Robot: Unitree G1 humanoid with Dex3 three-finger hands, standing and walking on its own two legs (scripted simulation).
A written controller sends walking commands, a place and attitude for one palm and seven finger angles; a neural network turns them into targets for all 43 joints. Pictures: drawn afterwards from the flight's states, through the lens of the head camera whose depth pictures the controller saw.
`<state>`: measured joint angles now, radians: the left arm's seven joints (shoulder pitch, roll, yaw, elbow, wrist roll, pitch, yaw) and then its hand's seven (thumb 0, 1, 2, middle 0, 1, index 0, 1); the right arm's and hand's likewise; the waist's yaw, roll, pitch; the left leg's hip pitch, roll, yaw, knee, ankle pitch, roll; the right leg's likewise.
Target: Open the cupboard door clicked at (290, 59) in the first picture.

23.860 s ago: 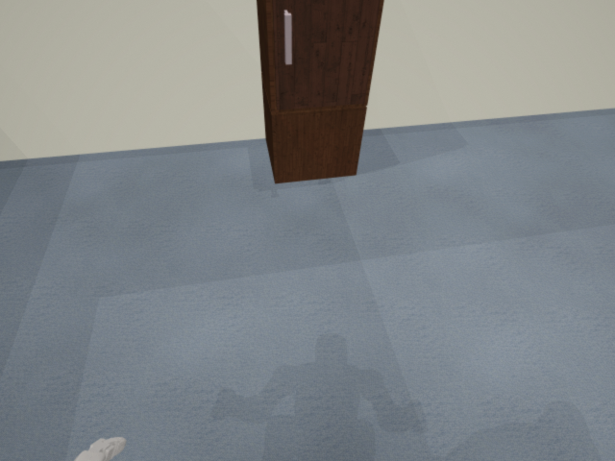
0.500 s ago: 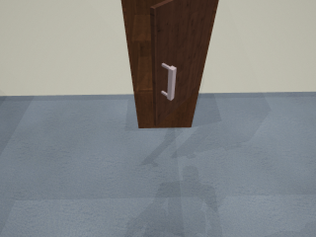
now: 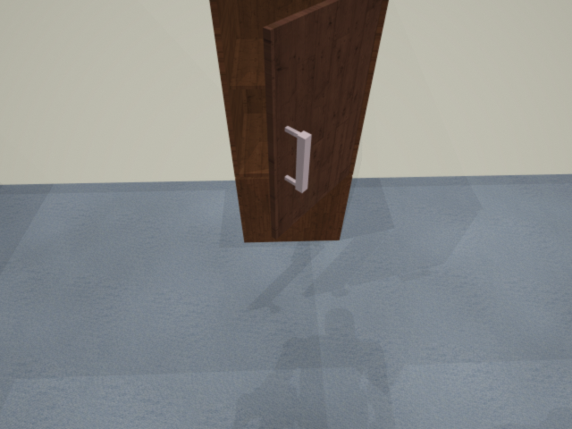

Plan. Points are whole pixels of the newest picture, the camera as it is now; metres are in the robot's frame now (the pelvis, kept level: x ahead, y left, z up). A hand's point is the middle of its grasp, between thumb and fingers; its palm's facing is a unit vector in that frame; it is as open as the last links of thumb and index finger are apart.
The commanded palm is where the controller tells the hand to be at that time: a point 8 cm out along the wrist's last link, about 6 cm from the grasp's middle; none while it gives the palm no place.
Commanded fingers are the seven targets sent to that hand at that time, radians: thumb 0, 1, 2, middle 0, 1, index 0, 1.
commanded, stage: let the arm hang, fingers relaxed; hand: left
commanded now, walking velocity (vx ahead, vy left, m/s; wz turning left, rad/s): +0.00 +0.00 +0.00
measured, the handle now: (295, 160) +0.69 +0.01 -0.06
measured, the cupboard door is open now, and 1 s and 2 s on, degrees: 47 47 47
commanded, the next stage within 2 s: look to check the result in 0.02 s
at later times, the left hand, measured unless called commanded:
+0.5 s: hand out of the picture +0.04 +0.19 -0.17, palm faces +0.02 -0.97 -0.26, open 7.4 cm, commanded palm none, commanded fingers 0.00 0.90 0.90 -0.20 -0.30 -0.20 -0.30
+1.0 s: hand out of the picture +0.07 +0.18 -0.18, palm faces -0.05 -0.97 -0.23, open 7.4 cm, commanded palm none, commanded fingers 0.00 0.90 0.90 -0.20 -0.30 -0.20 -0.30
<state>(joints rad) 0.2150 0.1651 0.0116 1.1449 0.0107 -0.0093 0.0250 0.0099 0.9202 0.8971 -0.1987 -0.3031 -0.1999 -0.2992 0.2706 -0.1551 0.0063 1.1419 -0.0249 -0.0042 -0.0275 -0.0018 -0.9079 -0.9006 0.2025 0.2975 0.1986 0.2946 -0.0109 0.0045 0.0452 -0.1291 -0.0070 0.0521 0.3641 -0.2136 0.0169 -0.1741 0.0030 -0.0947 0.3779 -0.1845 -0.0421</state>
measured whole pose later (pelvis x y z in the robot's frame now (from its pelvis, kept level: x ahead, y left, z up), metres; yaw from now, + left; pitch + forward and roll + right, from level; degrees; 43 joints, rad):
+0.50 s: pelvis +0.02 -0.01 +0.00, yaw +0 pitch -1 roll +0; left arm 0.20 0.20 0.02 1.15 0.01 -0.02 0.02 0.01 0.90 0.90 -0.20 -0.30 -0.20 -0.30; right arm 0.21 -0.20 0.00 1.14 -0.02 -0.01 -0.03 0.00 -0.91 -0.90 0.20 0.30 0.20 0.29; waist -0.01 0.02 0.05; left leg -0.09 0.01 0.04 0.33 -0.22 0.00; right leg -0.14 0.02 -0.10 0.35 -0.20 -0.06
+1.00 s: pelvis +0.01 -0.02 -0.01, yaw -6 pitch +0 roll -2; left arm 0.19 0.20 0.07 1.08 0.02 0.04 0.01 0.01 0.90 0.90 -0.20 -0.30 -0.20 -0.30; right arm 0.21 -0.20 -0.04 1.06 -0.02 0.04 -0.04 0.00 -0.91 -0.90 0.20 0.30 0.20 0.29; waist 0.00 0.02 0.08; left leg -0.20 0.08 0.09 0.55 -0.36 -0.02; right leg -0.23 0.10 -0.03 0.44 -0.22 -0.09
